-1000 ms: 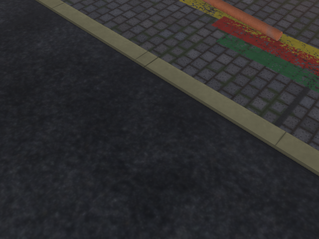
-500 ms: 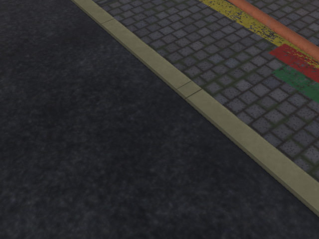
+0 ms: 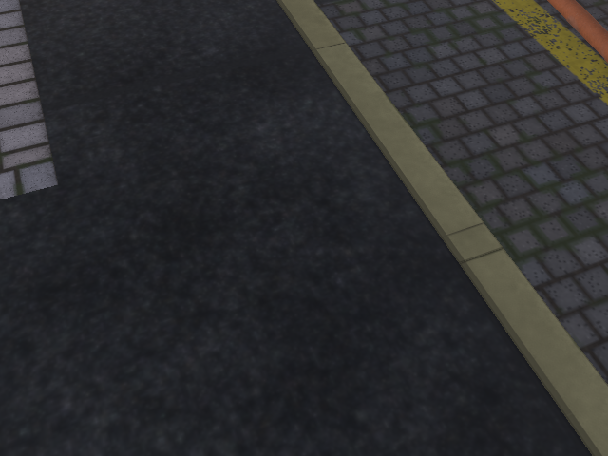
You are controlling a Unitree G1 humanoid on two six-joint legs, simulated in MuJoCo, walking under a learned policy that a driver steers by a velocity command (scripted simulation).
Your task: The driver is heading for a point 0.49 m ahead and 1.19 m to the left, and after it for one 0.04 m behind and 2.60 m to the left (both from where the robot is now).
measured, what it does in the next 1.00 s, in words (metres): walks ahead, turning left: right foot, then left foot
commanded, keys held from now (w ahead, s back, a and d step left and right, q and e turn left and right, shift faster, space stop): w+q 0.02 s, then q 0.98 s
